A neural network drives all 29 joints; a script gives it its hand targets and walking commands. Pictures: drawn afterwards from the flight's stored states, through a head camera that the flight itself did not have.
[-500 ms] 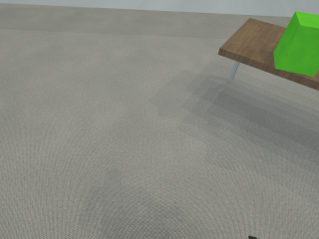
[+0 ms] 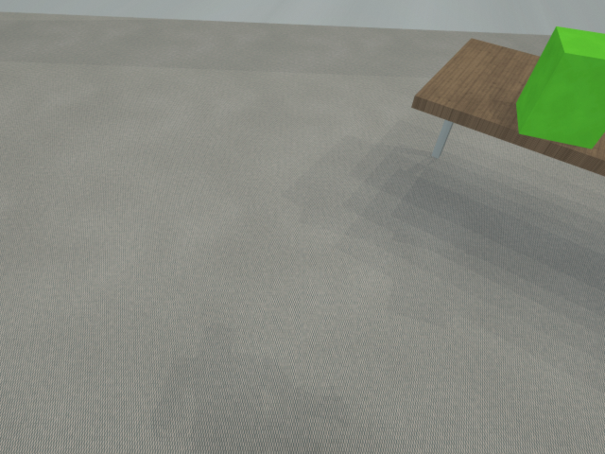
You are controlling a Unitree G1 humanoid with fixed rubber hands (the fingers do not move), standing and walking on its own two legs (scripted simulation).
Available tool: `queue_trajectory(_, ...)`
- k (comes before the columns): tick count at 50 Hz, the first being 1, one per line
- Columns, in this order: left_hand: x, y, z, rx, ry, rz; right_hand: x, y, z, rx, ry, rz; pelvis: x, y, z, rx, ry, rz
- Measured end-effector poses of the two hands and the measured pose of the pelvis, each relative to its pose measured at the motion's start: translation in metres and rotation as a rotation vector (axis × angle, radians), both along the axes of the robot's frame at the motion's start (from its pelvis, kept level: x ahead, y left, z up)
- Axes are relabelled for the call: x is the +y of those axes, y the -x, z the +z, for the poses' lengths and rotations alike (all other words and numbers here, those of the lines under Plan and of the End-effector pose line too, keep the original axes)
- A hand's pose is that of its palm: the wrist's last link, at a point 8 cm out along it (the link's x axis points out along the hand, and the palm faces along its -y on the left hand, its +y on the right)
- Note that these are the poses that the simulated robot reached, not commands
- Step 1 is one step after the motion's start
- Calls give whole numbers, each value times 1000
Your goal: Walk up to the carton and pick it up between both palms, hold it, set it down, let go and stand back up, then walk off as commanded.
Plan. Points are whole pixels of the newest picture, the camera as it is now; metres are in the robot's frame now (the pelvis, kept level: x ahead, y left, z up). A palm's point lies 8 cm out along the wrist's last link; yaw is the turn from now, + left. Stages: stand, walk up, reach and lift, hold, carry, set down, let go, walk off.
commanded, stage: stand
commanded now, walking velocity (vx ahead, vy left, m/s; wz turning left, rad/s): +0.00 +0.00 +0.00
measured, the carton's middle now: (574, 88) +1.09 -0.85 -0.05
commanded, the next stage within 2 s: walk up in 0.70 s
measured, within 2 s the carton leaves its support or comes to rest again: neither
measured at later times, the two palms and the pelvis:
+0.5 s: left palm out of the picture +0.07 +0.27 -0.12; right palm out of the picture +0.08 -0.28 -0.12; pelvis +0.00 +0.00 +0.00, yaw +0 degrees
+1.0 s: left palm out of the picture +0.08 +0.27 -0.12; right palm out of the picture +0.08 -0.30 -0.11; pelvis +0.01 -0.01 +0.00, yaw -4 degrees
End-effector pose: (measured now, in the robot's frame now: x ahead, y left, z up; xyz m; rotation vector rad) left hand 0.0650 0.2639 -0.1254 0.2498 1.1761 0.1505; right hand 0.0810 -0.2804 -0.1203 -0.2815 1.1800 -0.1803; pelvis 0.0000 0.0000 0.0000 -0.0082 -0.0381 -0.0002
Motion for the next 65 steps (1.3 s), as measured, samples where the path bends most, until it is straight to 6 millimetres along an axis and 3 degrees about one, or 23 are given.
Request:
queue_trajectory(47, 1, -5, 3, 12, 13, -10, -1, -2, 4, -2, 3, -4, 0, -4, 4, -1, -1, -9)
queue_trajectory(51, 3, -14, 6, 85, 7, -93, -22, 8, 11, -57, 22, -44, -9, -6, 4, 15, -2, -85)
queue_trajectory(56, -4, -45, 14, 100, -21, -160, -67, 39, 16, -22, 69, -104, -35, -16, 3, 21, -5, -145)
queue_trajectory(61, -41, -87, 20, 92, -62, -229, -122, 66, 5, 29, 87, -172, -74, -35, -4, 24, -44, -206)
queue_trajectory(65, -83, -118, 18, 51, -103, -251, -170, 65, -20, 52, 79, -192, -116, -52, -21, 16, -65, -244)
